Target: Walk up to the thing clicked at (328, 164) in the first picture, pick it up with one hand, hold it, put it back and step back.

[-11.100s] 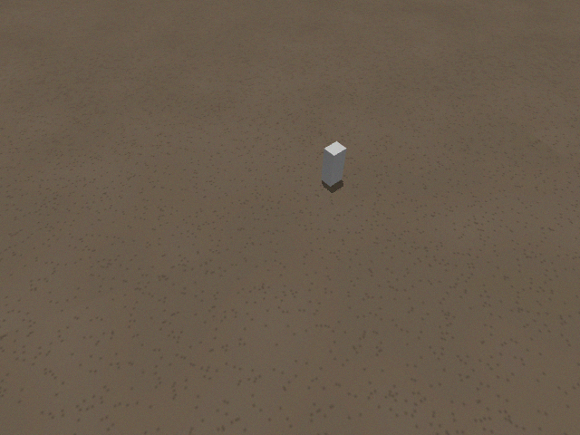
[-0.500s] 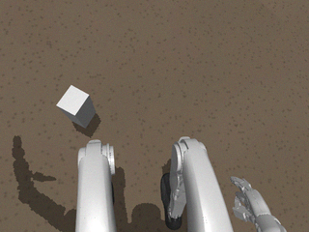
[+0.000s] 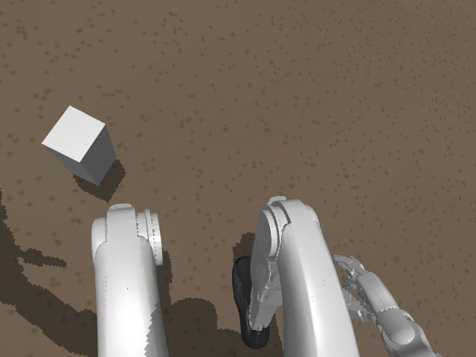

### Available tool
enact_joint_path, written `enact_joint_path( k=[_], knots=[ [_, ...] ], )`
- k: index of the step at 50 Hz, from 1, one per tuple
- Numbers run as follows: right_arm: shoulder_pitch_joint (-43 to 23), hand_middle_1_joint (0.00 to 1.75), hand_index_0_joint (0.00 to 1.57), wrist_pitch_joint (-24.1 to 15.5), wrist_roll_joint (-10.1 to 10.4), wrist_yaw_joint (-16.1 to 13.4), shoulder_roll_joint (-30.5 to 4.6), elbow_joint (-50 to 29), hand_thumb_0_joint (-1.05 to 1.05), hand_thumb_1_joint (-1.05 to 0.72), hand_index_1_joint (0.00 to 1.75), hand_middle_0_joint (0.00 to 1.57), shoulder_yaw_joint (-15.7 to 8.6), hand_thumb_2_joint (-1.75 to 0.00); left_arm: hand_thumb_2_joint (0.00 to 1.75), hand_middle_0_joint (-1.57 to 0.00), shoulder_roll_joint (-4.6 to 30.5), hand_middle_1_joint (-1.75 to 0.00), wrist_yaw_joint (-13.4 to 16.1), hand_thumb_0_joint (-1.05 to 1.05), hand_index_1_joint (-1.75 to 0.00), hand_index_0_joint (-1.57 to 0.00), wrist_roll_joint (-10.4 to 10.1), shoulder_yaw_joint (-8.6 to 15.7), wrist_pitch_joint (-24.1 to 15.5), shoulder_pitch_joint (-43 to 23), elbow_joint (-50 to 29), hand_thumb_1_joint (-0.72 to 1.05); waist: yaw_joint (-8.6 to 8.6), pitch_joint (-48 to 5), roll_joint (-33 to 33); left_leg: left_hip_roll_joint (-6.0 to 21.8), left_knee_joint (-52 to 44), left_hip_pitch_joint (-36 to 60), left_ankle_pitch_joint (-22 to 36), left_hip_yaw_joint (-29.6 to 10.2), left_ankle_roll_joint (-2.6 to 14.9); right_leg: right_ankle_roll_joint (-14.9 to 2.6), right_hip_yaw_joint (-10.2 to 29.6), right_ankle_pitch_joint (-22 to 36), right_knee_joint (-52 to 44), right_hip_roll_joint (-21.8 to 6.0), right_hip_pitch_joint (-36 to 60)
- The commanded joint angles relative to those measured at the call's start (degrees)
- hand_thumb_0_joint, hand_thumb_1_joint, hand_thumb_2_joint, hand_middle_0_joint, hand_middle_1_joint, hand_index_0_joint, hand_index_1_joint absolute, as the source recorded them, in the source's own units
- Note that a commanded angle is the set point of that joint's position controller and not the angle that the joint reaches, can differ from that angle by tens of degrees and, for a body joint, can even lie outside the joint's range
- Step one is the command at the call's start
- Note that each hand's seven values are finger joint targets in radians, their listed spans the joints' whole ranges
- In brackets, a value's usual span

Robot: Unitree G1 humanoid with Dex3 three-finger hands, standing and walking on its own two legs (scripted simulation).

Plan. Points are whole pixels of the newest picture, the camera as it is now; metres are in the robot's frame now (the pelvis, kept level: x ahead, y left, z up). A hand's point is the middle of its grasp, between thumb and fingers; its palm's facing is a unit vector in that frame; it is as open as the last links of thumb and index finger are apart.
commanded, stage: approach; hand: left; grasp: from the side
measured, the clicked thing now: (86, 151) +0.46 +0.25 -0.24
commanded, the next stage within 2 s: close in in 0.10 s
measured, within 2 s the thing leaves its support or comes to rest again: neither
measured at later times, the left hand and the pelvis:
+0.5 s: hand (43, 166) +0.40 +0.31 -0.18, palm faces +0.28 -0.96 +0.06, open 17.6 cm; pelvis -0.01 +0.01 -0.05, yaw -5 degrees
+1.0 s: hand (69, 163) +0.42 +0.27 -0.20, palm faces +0.30 -0.95 +0.03, open 17.5 cm; pelvis -0.01 +0.01 -0.06, yaw -6 degrees
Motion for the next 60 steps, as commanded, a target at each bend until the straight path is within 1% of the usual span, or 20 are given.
enact_joint_path(
  k=[1,4,6,8,9,11,14,16,19,24,25,27,28,29,32,35,43,48,55,60],
  knots=[
    [3.6,0.30,0.20,-0.1,-1.4,0.0,-15.6,-3.9,0.00,-0.92,0.30,0.20,-3.2,-0.91,0.09,-0.06,20.9,-0.08,1.3,0.00,-0.10,-0.04,-0.8,1.7,-9.1,-10.0,-11.6,-0.51,1.32,-35.0,20.5,0.6,-14.1,27.6,7.1,4.0,0.60,-3.45,-3.4,6.3,-9.6,1.5,13.8],
    [1.5,0.30,0.20,1.5,-2.9,0.1,-16.6,-3.4,0.00,-0.93,0.30,0.20,-1.5,-0.91,0.10,-0.06,22.6,-0.10,2.5,0.00,-0.12,-0.04,0.1,1.7,-11.3,-11.2,-9.8,-0.57,1.23,-34.3,24.0,1.1,-12.9,29.1,7.4,3.2,0.16,-3.46,-4.4,7.0,-7.5,1.8,13.0],
    [1.8,0.30,0.20,2.5,-4.1,0.2,-17.1,-2.2,0.00,-0.94,0.30,0.20,-0.5,-0.91,0.09,-0.07,25.9,-0.11,3.8,0.00,-0.13,-0.05,0.7,3.7,-12.8,-12.8,-13.8,-0.60,1.26,-35.8,27.9,1.3,-12.0,31.7,10.0,2.5,-0.33,-3.50,-5.0,8.9,-6.0,1.9,13.5],
    [0.5,0.30,0.20,3.2,-5.0,0.5,-17.1,-2.4,0.00,-0.95,0.30,0.20,0.6,-0.91,0.10,-0.07,18.2,-0.12,4.1,0.00,-0.14,-0.05,0.8,-1.3,-13.2,-11.6,-10.5,-0.61,-1.60,-34.0,28.0,1.5,-10.4,32.6,11.7,1.7,-0.49,-3.35,-5.7,10.2,-5.3,1.9,12.2],
    [0.5,0.30,0.20,3.4,-5.4,0.7,-17.2,-2.2,0.00,-0.94,0.30,0.20,0.9,-0.91,0.11,-0.07,16.6,-0.13,4.8,0.00,-0.15,-0.05,1.2,-2.1,-13.5,-12.0,-8.9,-0.60,-2.76,-33.0,27.1,1.5,-9.6,31.7,12.5,1.2,-0.57,-3.25,-6.2,11.1,-4.9,2.0,12.3],
    [-0.9,0.30,0.20,3.8,-6.1,0.8,-17.6,-2.5,0.00,-0.95,0.30,0.20,1.5,-0.91,0.05,-0.07,15.1,-0.10,6.0,0.00,-0.11,-0.06,1.7,-4.2,-14.4,-12.1,-7.1,-0.61,-4.01,-31.8,26.1,1.5,-8.0,30.7,13.7,0.8,-0.54,-2.99,-6.6,12.7,-4.6,2.0,12.9],
    [-1.5,0.30,0.20,5.0,-7.1,1.4,-18.9,-3.9,0.00,-0.96,0.30,0.20,2.2,-0.91,0.03,-0.08,15.1,-0.11,8.5,0.00,-0.11,-0.08,2.1,-3.4,-15.5,-8.1,-3.1,-0.61,-4.28,-31.5,24.2,1.5,-6.9,30.3,16.2,-0.4,-0.72,-2.75,-8.0,15.1,-3.5,2.3,14.6],
    [-3.0,0.30,0.20,5.5,-7.4,2.1,-18.4,-5.0,0.00,-0.95,0.30,0.20,3.2,-0.91,0.05,-0.07,9.3,-0.13,10.1,0.00,-0.12,-0.07,1.8,-7.1,-16.3,-8.8,-1.3,-0.61,-5.56,-27.6,21.9,1.3,-6.6,26.9,13.4,-0.9,-0.58,-2.58,-8.8,13.8,-3.7,2.4,13.8],
    [-3.1,0.30,0.20,6.4,-8.2,2.9,-18.9,-5.2,0.00,-0.95,0.30,0.20,4.1,-0.91,0.05,-0.07,13.5,-0.12,14.3,0.00,-0.12,-0.08,1.4,-2.4,-18.0,-6.3,-1.2,-0.61,-3.99,-27.6,20.1,1.2,-5.0,23.9,11.7,-0.9,-0.13,-2.01,-9.0,13.4,-3.9,2.9,17.2],
    [-5.0,0.30,0.20,7.3,-9.2,4.0,-18.9,-5.8,0.00,-0.94,0.30,0.20,4.8,-0.91,0.07,-0.06,11.7,-0.12,20.5,0.00,-0.11,-0.07,3.9,-3.9,-21.0,-8.2,-3.1,-0.61,-5.11,-24.2,21.6,1.3,-5.3,22.4,8.0,-1.1,-0.39,-1.92,-9.7,11.4,-3.6,3.2,16.3],
    [-6.1,0.30,0.20,7.4,-9.3,4.2,-18.7,-6.4,0.00,-0.94,0.30,0.20,5.2,-0.90,0.07,-0.06,11.1,-0.11,21.5,0.00,-0.10,-0.07,4.6,-5.7,-21.7,-10.7,-4.4,-0.61,-6.07,-22.4,21.7,1.2,-5.4,20.8,5.6,-1.2,-0.22,-1.88,-9.8,9.8,-3.7,3.2,15.2],
    [-5.8,0.30,0.20,7.7,-9.8,4.3,-19.0,-5.7,0.00,-0.94,0.30,0.20,5.3,-0.91,0.07,-0.05,13.3,-0.11,23.4,0.00,-0.10,-0.06,5.6,-5.0,-22.6,-10.7,-4.7,-0.59,-6.59,-21.9,21.5,1.2,-4.6,19.0,3.8,-0.9,0.19,-1.74,-9.5,9.4,-4.3,3.4,16.2],
    [-5.6,0.30,0.20,7.8,-9.9,4.4,-19.1,-5.8,0.00,-0.94,0.30,0.20,5.4,-0.91,0.07,-0.05,11.8,-0.11,23.9,0.00,-0.10,-0.06,6.2,-6.8,-22.9,-11.8,-4.7,-0.60,-7.52,-21.1,21.5,1.2,-4.7,18.9,2.6,-1.0,0.22,-1.63,-9.7,8.8,-4.6,3.4,15.7],
    [-5.7,0.30,0.20,8.0,-10.2,4.5,-19.3,-5.6,0.00,-0.94,0.30,0.20,5.3,-0.91,0.06,-0.05,12.3,-0.10,24.5,0.00,-0.09,-0.06,6.5,-6.4,-23.1,-10.7,-4.3,-0.60,-7.30,-21.1,21.4,1.3,-4.9,19.1,2.4,-1.1,0.18,-1.71,-9.8,8.6,-4.4,3.6,15.7],
    [-6.4,0.30,0.20,8.4,-10.8,4.8,-19.7,-5.7,0.00,-0.94,0.30,0.20,5.6,-0.90,0.07,-0.05,10.5,-0.10,25.2,0.00,-0.09,-0.06,7.1,-9.5,-23.7,-10.7,-3.4,-0.59,-8.48,-19.8,21.6,1.4,-5.6,19.4,1.4,-1.8,0.01,-1.88,-10.6,7.9,-4.1,3.7,14.3],
    [-7.3,0.30,0.20,8.5,-10.9,5.2,-20.2,-6.5,0.00,-0.94,0.30,0.20,6.2,-0.91,0.08,-0.04,7.6,-0.10,26.0,0.00,-0.09,-0.05,6.1,-11.9,-24.1,-10.0,0.0,-0.59,-9.66,-18.0,18.7,1.2,-5.4,17.6,-0.8,-2.5,0.31,-1.67,-11.3,6.5,-4.2,3.8,13.7],
    [-7.8,0.30,0.20,9.0,-11.4,5.7,-20.7,-7.0,0.00,-0.93,0.30,0.20,7.8,-0.91,0.10,-0.04,8.5,-0.10,28.7,0.00,-0.09,-0.05,5.2,-11.5,-26.7,-10.5,1.5,-0.59,-9.34,-17.9,19.0,1.1,-5.0,18.9,1.8,-3.6,-0.17,-1.76,-12.0,9.1,-3.0,4.0,15.0],
    [-7.7,0.30,0.20,9.6,-12.4,6.0,-20.8,-6.7,0.00,-0.92,0.30,0.20,8.4,-0.91,0.13,-0.04,10.3,-0.08,31.4,0.00,-0.08,-0.04,6.9,-10.3,-28.6,-10.9,0.9,-0.52,-9.60,-18.6,22.1,1.3,-4.7,21.3,4.9,-3.7,-0.71,-1.84,-12.1,11.7,-2.3,4.1,16.7],
    [-8.2,0.30,0.20,10.5,-13.1,6.2,-21.2,-6.4,0.00,-0.91,0.30,0.20,8.6,-0.91,0.15,-0.06,8.9,-0.06,33.1,0.00,-0.08,-0.04,9.0,-13.9,-28.6,-11.6,0.7,-0.42,-11.33,-18.3,23.5,1.6,-4.6,22.5,7.1,-4.2,-1.00,-1.85,-12.6,13.6,-2.1,4.1,16.3],
    [-8.4,0.30,0.20,10.9,-13.0,6.5,-21.0,-6.7,0.00,-0.91,0.30,0.20,9.3,-0.91,0.17,-0.06,8.8,-0.07,34.6,0.00,-0.08,-0.04,8.2,-14.4,-28.2,-12.4,1.9,-0.41,-11.56,-18.6,19.9,1.3,-3.4,20.4,5.5,-4.2,-0.21,-1.54,-12.5,12.9,-3.2,4.4,17.4]
  ],
)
